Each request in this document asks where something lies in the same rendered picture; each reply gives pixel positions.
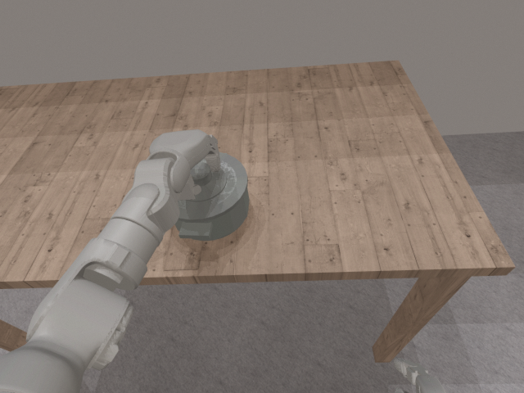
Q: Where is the left robot hand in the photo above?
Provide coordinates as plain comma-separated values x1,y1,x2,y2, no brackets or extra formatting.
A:
149,129,220,201

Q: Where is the robot left forearm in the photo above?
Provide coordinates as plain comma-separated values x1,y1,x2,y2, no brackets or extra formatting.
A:
26,148,190,342

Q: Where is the knob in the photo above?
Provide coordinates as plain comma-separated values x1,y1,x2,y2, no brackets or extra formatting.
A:
190,162,212,187

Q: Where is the left robot upper arm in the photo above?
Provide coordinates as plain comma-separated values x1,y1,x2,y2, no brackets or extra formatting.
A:
0,275,133,393

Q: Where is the lid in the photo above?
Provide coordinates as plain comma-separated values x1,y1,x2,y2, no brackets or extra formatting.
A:
178,152,248,223

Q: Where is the pot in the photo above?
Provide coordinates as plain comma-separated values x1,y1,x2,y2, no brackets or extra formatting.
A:
175,153,250,241

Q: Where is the right robot hand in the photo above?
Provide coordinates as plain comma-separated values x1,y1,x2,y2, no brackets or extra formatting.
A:
394,358,446,393

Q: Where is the table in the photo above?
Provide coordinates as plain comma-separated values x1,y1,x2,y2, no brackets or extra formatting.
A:
0,61,516,363

